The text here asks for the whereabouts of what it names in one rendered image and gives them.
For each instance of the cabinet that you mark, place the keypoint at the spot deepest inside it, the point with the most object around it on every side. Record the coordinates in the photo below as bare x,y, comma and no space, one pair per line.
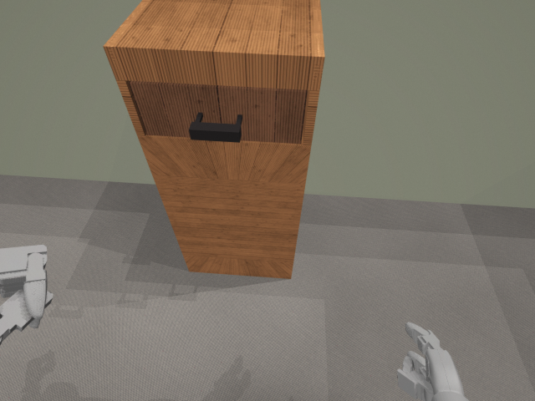
234,207

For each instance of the robot right hand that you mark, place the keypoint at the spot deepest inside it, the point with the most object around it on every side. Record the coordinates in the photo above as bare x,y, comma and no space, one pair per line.
434,374

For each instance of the robot left hand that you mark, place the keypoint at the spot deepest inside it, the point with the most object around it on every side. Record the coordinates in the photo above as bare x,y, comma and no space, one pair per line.
24,280

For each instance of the handle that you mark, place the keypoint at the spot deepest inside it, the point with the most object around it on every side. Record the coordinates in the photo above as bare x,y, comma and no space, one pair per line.
214,131

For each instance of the drawer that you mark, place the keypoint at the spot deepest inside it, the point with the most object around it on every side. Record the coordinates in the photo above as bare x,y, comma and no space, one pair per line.
268,115

